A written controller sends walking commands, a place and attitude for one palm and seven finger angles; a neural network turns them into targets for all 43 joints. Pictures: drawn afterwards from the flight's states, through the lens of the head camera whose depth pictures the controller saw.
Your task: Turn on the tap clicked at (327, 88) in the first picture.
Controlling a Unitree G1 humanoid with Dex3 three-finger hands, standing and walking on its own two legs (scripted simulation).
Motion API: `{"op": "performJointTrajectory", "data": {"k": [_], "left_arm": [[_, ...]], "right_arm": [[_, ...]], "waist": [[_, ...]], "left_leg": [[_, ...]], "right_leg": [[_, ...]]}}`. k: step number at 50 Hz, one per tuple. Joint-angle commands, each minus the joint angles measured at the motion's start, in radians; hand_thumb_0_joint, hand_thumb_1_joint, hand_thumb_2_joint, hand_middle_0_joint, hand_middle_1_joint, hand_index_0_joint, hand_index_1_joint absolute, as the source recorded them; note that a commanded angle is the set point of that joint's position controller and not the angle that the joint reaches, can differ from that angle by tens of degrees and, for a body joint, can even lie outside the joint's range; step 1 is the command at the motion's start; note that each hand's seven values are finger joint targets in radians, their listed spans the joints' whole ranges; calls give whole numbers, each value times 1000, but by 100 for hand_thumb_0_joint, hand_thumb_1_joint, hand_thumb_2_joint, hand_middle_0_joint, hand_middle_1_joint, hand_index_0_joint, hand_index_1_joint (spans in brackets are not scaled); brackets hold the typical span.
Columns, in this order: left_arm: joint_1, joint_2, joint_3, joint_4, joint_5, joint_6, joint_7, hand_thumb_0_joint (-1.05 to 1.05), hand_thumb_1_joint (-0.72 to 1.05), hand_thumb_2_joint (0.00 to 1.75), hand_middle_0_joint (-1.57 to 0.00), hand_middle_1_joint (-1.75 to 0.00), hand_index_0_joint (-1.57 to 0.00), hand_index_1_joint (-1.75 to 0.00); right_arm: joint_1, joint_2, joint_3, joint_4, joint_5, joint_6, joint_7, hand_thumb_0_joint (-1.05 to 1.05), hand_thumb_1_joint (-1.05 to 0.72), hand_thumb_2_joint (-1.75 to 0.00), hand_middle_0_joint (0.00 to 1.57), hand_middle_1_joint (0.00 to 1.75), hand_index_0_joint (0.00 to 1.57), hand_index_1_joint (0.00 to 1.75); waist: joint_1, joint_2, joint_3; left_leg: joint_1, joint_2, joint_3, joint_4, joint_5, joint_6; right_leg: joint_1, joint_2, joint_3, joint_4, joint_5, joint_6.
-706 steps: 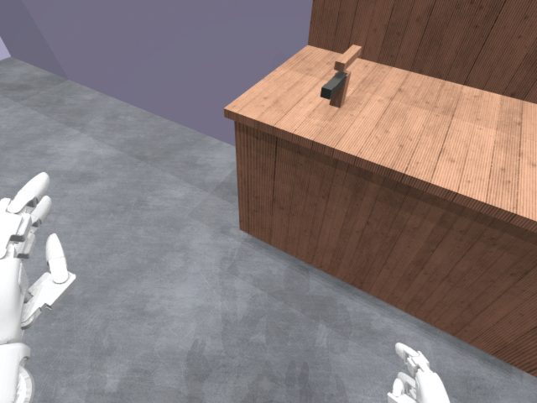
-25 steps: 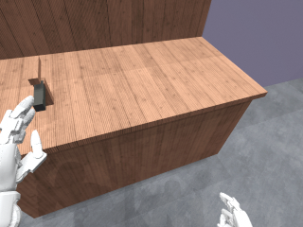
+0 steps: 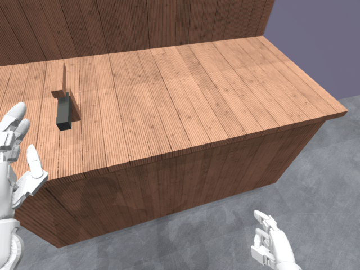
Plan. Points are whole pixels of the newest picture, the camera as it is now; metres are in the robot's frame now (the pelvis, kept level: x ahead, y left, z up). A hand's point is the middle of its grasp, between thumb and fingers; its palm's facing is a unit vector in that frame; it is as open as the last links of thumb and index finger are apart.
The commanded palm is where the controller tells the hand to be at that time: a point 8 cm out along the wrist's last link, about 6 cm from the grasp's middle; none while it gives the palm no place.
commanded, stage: come to a stop and stand still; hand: left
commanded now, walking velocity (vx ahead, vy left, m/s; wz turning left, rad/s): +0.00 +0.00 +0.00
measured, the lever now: (64, 123) +0.43 +0.35 +0.04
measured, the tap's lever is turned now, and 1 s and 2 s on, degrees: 0 0 0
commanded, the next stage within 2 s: look again from close up in 0.12 s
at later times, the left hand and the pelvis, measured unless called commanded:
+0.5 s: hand (46, 179) +0.21 +0.24 +0.16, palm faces +0.42 -0.84 -0.34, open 7.4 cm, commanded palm +0.16 +0.27 +0.17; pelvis +0.00 -0.01 +0.00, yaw +1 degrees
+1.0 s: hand (45, 162) +0.24 +0.26 +0.16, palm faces +0.45 -0.83 -0.32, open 7.4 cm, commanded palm +0.19 +0.29 +0.17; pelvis +0.04 +0.00 -0.02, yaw +2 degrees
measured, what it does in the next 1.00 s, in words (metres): stands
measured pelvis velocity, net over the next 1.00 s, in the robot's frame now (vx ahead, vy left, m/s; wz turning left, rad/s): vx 0.04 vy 0.00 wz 0.03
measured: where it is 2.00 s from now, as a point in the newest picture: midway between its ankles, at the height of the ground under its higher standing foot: outside the picture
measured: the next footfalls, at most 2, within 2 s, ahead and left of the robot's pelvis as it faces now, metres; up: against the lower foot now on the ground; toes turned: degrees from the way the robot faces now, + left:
left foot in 1.28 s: +0.12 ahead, +0.15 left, +0.00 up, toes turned +4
right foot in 1.52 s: +0.18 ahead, -0.04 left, +0.00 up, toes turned +2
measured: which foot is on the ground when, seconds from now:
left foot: down 0.00-1.00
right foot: down 0.00-1.00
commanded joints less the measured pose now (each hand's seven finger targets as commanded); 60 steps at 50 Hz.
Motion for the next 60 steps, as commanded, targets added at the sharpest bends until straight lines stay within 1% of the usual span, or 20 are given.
{"op": "performJointTrajectory", "data": {"k": [1,6,14,18,21,29,33,38,43,46,49,51,53,54,55,56,57,58,59,60], "left_arm": [[-38,165,118,-248,-8,-62,24,0,90,90,-20,-30,-20,-30],[-31,156,107,-253,-14,-57,26,0,90,90,-20,-30,-20,-30],[-50,180,117,-241,-13,-50,35,0,90,90,-20,-30,-20,-30],[-41,163,103,-234,-14,-51,37,0,90,90,-20,-30,-20,-30],[-27,163,106,-221,-16,-48,38,0,90,90,-20,-30,-20,-30],[-28,179,111,-231,-15,-45,40,0,90,90,-20,-30,-20,-30],[-32,173,101,-237,-16,-48,44,0,90,90,-20,-30,-20,-30],[-44,173,97,-223,-14,-49,48,0,90,90,-20,-30,-20,-30],[-60,181,107,-227,-17,-61,48,0,90,90,-20,-30,-20,-30],[-54,182,115,-254,-21,-69,45,0,90,90,-20,-30,-20,-30],[-54,209,134,-298,-20,-77,40,0,90,90,-20,-30,-20,-30],[-37,194,125,-300,-18,-78,37,0,90,90,-20,-30,-20,-30],[8,205,146,-280,-18,-75,38,0,90,90,-20,-30,-20,-30],[54,217,162,-254,-23,-71,43,0,90,90,-20,-30,-20,-30],[55,205,153,-256,-35,-75,43,0,90,90,-20,-30,-20,-30],[38,211,162,-283,-38,-98,46,0,90,90,-20,-30,-20,-30],[48,234,190,-281,-38,-108,51,0,90,90,-20,-30,-20,-30],[41,216,171,-296,-25,-109,49,0,90,90,-20,-30,-20,-30],[24,220,174,-316,-19,-108,47,0,90,90,-20,-30,-20,-30],[-41,199,147,-346,-21,-109,45,0,90,90,-20,-30,-20,-30]], "right_arm": [[-70,-135,-58,-153,6,-39,-14,0,-90,-90,20,30,20,30],[-72,-142,-62,-151,10,-30,-20,0,-90,-90,20,30,20,30],[-82,-147,-65,-146,10,-22,-32,0,-90,-90,20,30,20,30],[-77,-144,-63,-149,11,-21,-33,0,-90,-90,20,30,20,30],[-76,-140,-63,-148,10,-19,-34,0,-90,-90,20,30,20,30],[-77,-145,-67,-142,10,-17,-36,0,-90,-90,20,30,20,30],[-69,-149,-76,-138,6,-18,-38,0,-90,-90,20,30,20,30],[-71,-151,-76,-132,7,-19,-43,0,-90,-90,20,30,20,30],[-69,-153,-80,-125,15,-21,-38,0,-90,-90,20,30,20,30],[-69,-158,-78,-129,22,-23,-33,0,-90,-90,20,30,20,30],[-61,-155,-79,-134,20,-32,-27,0,-90,-90,20,30,20,30],[-54,-153,-81,-135,17,-33,-17,0,-90,-90,20,30,20,30],[-65,-154,-86,-143,24,-25,-7,0,-90,-90,20,30,20,30],[-69,-150,-89,-146,34,-18,-4,0,-90,-90,20,30,20,30],[-63,-150,-104,-148,46,-20,0,0,-90,-90,20,30,20,30],[-70,-152,-108,-141,50,-24,11,0,-90,-90,20,30,20,30],[-63,-148,-97,-122,45,-17,13,0,-90,-90,20,30,20,30],[-73,-134,-85,-113,42,-6,20,0,-90,-90,20,30,20,30],[-82,-127,-81,-113,42,3,19,0,-90,-90,20,30,20,30],[-82,-110,-72,-112,40,6,17,0,-90,-90,20,30,20,30]], "waist": [[-4,83,-194],[-8,84,-196],[-5,68,-160],[-5,67,-154],[-5,30,-153],[-9,60,-149],[-16,47,-154],[-25,46,-75],[-26,35,-88],[-30,138,-97],[-33,171,-118],[-33,162,-140],[-10,71,-185],[7,-67,-225],[12,-243,-241],[18,-224,-192],[18,-108,-110],[0,-61,-70],[-7,-28,-83],[-28,-46,-79]], "left_leg": [[-32,82,-92,-94,257,-96],[-20,82,-97,-95,271,-103],[-63,72,-105,-129,116,-85],[-72,69,-104,-139,73,-81],[-79,64,-102,-131,55,-76],[-69,54,-103,-134,55,-73],[-110,57,-113,-114,-119,-51],[-184,60,-151,-69,-287,-24],[-174,66,-166,10,-182,-11],[-107,122,-252,-44,-31,3],[50,164,-280,-24,303,-1],[98,166,-244,45,495,-17],[-64,127,-158,205,528,-48],[-231,73,-95,401,469,-65],[-431,8,-31,629,207,-74],[-581,20,-93,772,-277,-64],[-594,107,-211,769,-346,-47],[-547,146,-228,690,-343,-38],[-450,149,-183,550,-310,-33],[-275,143,-123,417,-215,-37]], "right_leg": [[171,-3,22,1,190,-27],[162,-1,17,1,188,-24],[160,-2,29,-33,104,-21],[160,-2,31,-49,74,-20],[167,-9,38,-66,66,-21],[158,-4,36,-91,52,-20],[154,-19,52,-61,-115,-36],[70,-47,107,-50,-306,-67],[67,-71,121,45,-218,-91],[25,-13,19,222,-57,-60],[-82,14,-41,273,-95,-36],[-66,13,-49,219,-114,-48],[163,-20,-4,152,71,-93],[342,-98,120,139,240,-157],[475,-254,332,106,352,-260],[493,-379,450,53,397,-320],[372,-410,428,28,313,-286],[277,-393,384,31,263,-256],[222,-349,314,55,237,-232],[76,-297,211,41,176,-202]]}}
